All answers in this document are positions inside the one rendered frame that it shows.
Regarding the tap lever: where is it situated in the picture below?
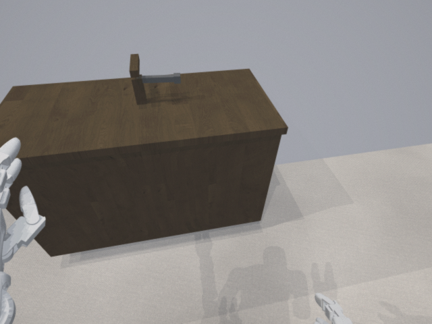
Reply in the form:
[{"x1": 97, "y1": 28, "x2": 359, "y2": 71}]
[{"x1": 142, "y1": 73, "x2": 181, "y2": 84}]

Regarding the right robot hand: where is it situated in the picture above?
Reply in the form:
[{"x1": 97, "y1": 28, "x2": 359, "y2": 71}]
[{"x1": 314, "y1": 293, "x2": 353, "y2": 324}]

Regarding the robot left forearm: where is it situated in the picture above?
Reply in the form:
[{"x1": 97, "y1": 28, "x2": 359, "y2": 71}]
[{"x1": 0, "y1": 271, "x2": 16, "y2": 324}]

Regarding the counter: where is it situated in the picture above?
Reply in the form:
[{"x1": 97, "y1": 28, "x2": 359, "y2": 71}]
[{"x1": 0, "y1": 54, "x2": 288, "y2": 257}]

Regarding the left robot hand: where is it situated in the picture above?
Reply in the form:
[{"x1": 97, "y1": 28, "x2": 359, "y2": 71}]
[{"x1": 0, "y1": 138, "x2": 46, "y2": 272}]

